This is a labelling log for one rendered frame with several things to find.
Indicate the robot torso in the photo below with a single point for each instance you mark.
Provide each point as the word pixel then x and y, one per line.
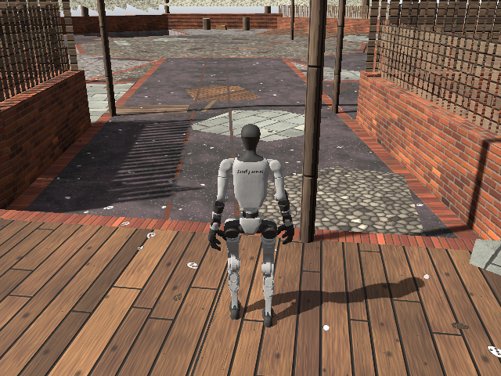
pixel 250 181

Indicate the right robot forearm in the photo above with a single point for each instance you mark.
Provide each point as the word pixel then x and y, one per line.
pixel 285 211

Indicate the robot right hand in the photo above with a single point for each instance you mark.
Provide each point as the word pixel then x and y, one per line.
pixel 289 232

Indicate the robot head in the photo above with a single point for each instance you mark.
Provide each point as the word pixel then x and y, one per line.
pixel 250 135

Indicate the left robot forearm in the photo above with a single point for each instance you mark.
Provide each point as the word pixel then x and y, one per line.
pixel 217 213

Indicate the robot left hand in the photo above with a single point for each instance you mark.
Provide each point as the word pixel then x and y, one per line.
pixel 213 240

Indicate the robot left upper arm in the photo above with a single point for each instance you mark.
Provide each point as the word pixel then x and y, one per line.
pixel 223 179

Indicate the robot right upper arm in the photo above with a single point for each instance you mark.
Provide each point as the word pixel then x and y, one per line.
pixel 278 179

